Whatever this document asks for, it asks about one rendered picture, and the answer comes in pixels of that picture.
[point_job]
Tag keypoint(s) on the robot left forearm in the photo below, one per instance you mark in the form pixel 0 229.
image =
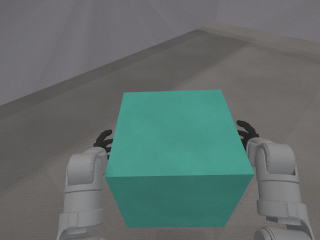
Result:
pixel 82 210

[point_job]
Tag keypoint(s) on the right robot upper arm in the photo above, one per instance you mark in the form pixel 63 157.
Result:
pixel 273 233

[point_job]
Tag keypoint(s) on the robot right forearm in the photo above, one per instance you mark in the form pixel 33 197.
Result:
pixel 278 184

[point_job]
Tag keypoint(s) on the carton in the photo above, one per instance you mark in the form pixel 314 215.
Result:
pixel 177 160

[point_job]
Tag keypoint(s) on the robot right hand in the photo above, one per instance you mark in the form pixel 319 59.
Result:
pixel 246 136

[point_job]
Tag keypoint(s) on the robot left hand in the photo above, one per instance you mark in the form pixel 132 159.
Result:
pixel 103 144

